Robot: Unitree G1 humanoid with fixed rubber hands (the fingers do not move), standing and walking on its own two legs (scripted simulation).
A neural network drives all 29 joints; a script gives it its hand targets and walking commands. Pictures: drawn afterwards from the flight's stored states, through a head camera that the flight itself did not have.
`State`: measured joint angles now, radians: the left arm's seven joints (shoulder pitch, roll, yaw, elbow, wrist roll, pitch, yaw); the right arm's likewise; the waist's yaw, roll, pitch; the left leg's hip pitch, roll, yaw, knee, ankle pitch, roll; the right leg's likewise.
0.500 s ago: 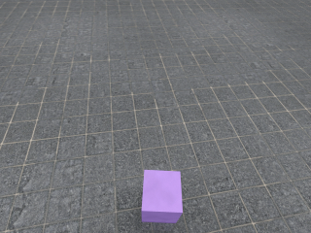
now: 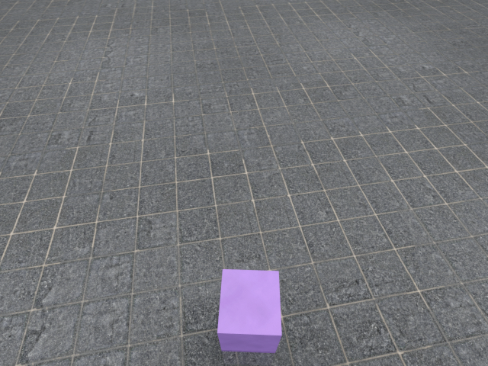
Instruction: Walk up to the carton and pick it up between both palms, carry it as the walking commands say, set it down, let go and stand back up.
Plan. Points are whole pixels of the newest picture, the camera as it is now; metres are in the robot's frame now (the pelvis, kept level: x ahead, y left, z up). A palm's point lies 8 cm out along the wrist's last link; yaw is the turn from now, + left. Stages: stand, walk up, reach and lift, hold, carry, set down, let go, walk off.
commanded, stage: walk up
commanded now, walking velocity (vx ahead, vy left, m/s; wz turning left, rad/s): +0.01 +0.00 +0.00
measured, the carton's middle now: (249, 312) +0.42 +0.00 -0.65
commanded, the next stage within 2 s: stand in 0.32 s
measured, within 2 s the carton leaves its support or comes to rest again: neither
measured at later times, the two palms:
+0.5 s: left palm out of the picture +0.07 +0.26 -0.13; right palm out of the picture +0.07 -0.22 -0.13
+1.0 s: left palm out of the picture +0.16 +0.24 -0.14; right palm out of the picture +0.15 -0.21 -0.14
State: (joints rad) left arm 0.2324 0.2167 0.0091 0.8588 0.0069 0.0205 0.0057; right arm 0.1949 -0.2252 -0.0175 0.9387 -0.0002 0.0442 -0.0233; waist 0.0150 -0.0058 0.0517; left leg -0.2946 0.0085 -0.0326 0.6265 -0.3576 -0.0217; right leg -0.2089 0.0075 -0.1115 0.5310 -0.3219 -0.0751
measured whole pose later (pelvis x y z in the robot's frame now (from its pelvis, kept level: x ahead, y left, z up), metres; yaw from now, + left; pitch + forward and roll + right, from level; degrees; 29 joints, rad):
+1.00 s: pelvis -0.01 +0.01 -0.02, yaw +0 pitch +9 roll +0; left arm 0.00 0.21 0.01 0.68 0.01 0.20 -0.02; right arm 0.04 -0.19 -0.02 0.66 0.00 0.19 0.01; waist 0.01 -0.01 0.06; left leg -0.54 0.01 -0.03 0.69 -0.30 -0.02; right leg -0.49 0.01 -0.13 0.69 -0.35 -0.06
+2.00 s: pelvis -0.07 +0.02 -0.10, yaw -1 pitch +44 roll -1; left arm -1.01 0.21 0.17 0.81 -0.01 0.11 0.09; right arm -0.97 -0.23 -0.27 0.83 0.00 0.08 -0.03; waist -0.01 -0.01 0.00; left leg -1.48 0.01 -0.03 0.98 -0.26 -0.02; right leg -1.44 0.00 -0.12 0.99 -0.31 -0.07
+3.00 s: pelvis -0.15 +0.03 -0.33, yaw -4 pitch +29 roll -1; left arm -1.51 0.34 0.16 1.03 -0.19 0.18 0.19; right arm -1.48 -0.39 -0.11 1.05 0.21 0.19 -0.15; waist 0.01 -0.01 0.52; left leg -1.99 0.01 -0.03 1.96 -0.48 -0.01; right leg -1.97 -0.02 -0.12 1.98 -0.52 -0.08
